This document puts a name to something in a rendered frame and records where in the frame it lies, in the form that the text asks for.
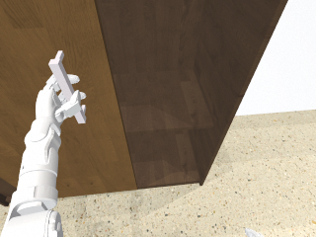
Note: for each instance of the left robot forearm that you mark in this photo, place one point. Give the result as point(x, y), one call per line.
point(36, 190)

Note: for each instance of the wardrobe door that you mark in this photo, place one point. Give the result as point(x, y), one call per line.
point(6, 189)
point(93, 157)

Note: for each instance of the robot left upper arm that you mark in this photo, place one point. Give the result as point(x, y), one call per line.
point(39, 224)

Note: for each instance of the left robot hand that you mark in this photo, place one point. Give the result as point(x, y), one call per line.
point(51, 106)

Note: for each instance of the handle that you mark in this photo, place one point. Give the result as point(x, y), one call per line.
point(64, 83)

